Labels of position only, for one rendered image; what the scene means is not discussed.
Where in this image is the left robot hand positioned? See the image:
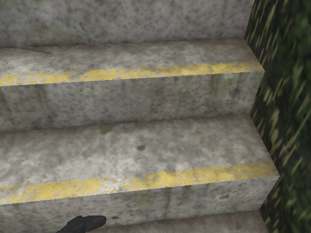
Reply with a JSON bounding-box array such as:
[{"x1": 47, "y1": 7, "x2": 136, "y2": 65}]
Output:
[{"x1": 56, "y1": 216, "x2": 107, "y2": 233}]

